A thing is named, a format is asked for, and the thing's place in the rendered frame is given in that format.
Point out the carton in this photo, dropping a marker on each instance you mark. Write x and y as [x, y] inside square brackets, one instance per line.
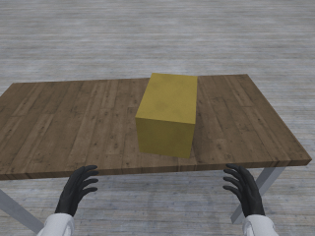
[166, 117]

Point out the robot left forearm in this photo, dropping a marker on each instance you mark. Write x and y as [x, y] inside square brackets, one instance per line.
[58, 224]

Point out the table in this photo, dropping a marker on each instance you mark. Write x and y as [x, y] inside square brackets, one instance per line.
[50, 129]

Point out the robot right forearm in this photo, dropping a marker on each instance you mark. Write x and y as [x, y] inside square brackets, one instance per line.
[258, 225]

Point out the right robot hand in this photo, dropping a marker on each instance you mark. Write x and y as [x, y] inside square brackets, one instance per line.
[247, 192]

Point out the left robot hand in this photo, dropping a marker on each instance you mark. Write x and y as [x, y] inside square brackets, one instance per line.
[73, 191]

